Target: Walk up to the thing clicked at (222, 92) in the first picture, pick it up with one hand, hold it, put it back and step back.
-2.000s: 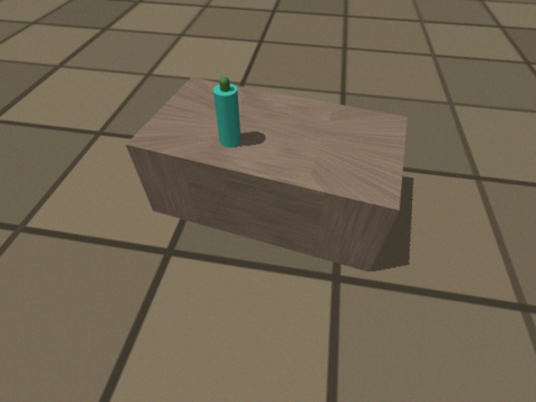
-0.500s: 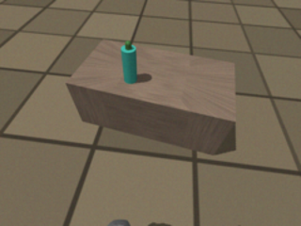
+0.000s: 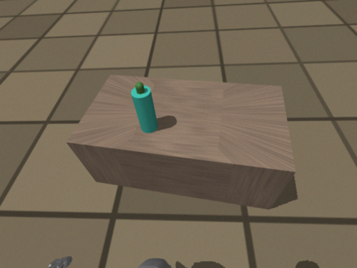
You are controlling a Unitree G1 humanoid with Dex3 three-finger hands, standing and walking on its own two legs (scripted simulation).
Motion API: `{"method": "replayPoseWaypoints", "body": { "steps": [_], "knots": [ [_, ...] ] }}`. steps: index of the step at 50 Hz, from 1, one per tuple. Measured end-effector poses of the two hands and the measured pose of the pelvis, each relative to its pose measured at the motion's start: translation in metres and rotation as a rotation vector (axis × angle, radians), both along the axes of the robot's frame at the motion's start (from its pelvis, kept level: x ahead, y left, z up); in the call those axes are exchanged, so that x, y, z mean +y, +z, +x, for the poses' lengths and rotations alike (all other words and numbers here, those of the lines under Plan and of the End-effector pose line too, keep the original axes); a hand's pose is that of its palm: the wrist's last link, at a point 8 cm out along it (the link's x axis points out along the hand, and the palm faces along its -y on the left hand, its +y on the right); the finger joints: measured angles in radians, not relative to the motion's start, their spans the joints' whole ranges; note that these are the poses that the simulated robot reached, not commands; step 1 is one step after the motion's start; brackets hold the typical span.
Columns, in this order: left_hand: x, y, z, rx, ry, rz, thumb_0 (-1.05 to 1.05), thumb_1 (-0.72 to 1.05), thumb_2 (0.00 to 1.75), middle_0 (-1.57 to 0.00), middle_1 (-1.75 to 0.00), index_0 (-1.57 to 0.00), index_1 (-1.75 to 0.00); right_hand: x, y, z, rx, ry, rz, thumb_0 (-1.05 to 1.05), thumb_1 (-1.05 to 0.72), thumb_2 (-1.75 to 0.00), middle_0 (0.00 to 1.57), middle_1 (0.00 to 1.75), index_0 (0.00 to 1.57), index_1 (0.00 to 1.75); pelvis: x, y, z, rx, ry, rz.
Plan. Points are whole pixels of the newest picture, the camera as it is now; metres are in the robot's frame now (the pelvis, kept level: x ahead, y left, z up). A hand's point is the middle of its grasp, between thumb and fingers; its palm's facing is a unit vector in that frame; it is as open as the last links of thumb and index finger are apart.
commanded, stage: walk up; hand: left
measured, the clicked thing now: (144, 107) +0.78 +0.24 -0.21
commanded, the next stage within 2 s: none
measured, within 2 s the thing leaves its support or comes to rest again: neither
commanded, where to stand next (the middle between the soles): +0.29 +0.07 m, yaw -5 degrees
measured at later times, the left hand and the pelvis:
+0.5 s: hand (61, 218) +0.25 +0.38 -0.14, palm faces -0.15 -0.91 -0.38, open 7.4 cm; pelvis +0.17 +0.10 +0.00, yaw -4 degrees
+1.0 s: hand (98, 176) +0.39 +0.32 -0.15, palm faces -0.12 -0.94 -0.31, open 7.4 cm; pelvis +0.24 +0.09 +0.00, yaw -6 degrees
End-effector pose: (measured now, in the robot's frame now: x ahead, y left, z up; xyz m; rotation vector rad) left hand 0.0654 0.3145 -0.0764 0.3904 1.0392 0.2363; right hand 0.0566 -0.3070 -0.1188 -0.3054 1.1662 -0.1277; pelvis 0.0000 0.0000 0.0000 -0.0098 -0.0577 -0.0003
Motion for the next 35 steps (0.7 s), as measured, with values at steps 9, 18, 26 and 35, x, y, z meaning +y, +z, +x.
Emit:
{"method": "replayPoseWaypoints", "body": {
  "steps": [9, 18, 26, 35],
  "knots": [
    [0.056, -0.018, 0.023, 0.111, -0.005, -0.009, 0.00, 0.90, 0.90, -0.21, -0.30, -0.21, -0.30, 0.030, 0.027, 0.098, -0.118, 0.031, -0.062, 0.00, -0.90, -0.90, 0.20, 0.30, 0.20, 0.30, 0.047, -0.004, 0.061, 0.008, -0.021, -0.023],
    [0.110, -0.044, 0.108, 0.159, -0.055, -0.017, 0.01, 0.90, 0.90, -0.21, -0.30, -0.20, -0.30, 0.074, 0.035, 0.110, -0.104, -0.082, -0.118, 0.00, -0.90, -0.90, 0.20, 0.30, 0.20, 0.30, 0.094, -0.011, 0.124, 0.000, -0.061, -0.004],
    [0.109, -0.020, 0.192, 0.134, -0.125, -0.034, 0.01, 0.90, 0.90, -0.21, -0.30, -0.20, -0.30, 0.095, 0.032, 0.103, 0.030, -0.134, -0.082, 0.00, -0.90, -0.90, 0.21, 0.30, 0.20, 0.30, 0.105, 0.005, 0.174, 0.012, -0.081, 0.018],
    [0.075, -0.022, 0.278, 0.072, -0.157, 0.003, 0.01, 0.90, 0.90, -0.21, -0.30, -0.20, -0.30, 0.088, -0.011, 0.146, 0.079, -0.175, -0.032, 0.00, -0.90, -0.90, 0.20, 0.30, 0.20, 0.30, 0.088, -0.011, 0.217, 0.015, -0.105, 0.012]
  ]
}}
